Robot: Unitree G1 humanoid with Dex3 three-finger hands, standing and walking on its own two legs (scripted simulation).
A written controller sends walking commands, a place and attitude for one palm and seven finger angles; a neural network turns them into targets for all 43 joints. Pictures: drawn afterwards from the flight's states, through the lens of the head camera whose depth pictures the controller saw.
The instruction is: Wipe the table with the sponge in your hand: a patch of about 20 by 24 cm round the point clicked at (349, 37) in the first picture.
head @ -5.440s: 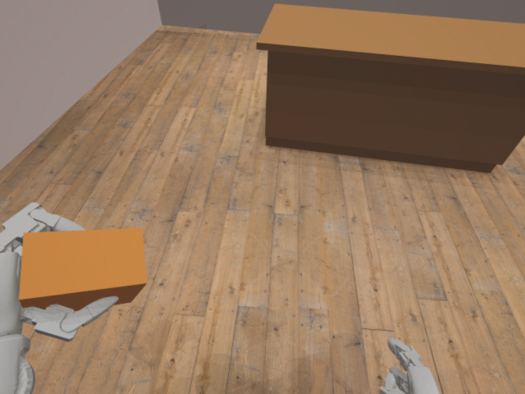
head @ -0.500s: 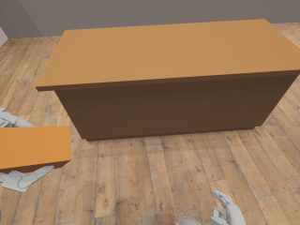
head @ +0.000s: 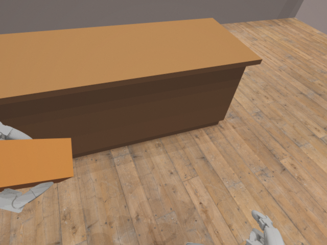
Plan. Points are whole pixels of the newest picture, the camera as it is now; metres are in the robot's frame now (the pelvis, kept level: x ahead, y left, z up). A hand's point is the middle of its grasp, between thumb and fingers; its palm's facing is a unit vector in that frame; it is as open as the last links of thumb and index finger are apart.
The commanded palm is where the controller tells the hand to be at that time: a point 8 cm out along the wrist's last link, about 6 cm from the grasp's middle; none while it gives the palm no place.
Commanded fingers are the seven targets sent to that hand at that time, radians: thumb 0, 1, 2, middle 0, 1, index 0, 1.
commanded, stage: take the last steps up to it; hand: left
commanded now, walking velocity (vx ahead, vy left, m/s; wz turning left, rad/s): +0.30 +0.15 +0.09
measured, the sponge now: (40, 164) +0.21 +0.23 +0.16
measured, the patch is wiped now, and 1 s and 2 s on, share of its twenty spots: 0.00 0.00 0.00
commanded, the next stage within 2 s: none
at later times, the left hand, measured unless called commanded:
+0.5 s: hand (36, 174) +0.20 +0.23 +0.17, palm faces +0.42 -0.78 -0.46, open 10.2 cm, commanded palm +0.15 +0.27 +0.18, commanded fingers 0.00 0.10 1.30 -1.20 -1.60 -1.20 -1.60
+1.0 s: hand (38, 132) +0.28 +0.27 +0.17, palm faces +0.43 -0.76 -0.48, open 10.2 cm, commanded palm +0.23 +0.31 +0.18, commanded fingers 0.00 0.10 1.30 -1.20 -1.60 -1.20 -1.60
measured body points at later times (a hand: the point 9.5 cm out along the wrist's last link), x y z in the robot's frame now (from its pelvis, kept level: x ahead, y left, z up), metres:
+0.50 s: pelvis +0.00 -0.02 +0.01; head +0.02 -0.03 +0.46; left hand +0.17 +0.27 +0.19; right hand +0.13 -0.28 -0.10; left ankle +0.03 +0.13 -0.71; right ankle -0.01 -0.14 -0.73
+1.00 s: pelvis +0.08 +0.02 +0.00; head +0.11 -0.01 +0.45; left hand +0.25 +0.31 +0.19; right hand +0.25 -0.20 -0.12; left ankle +0.06 +0.16 -0.64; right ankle +0.08 -0.07 -0.73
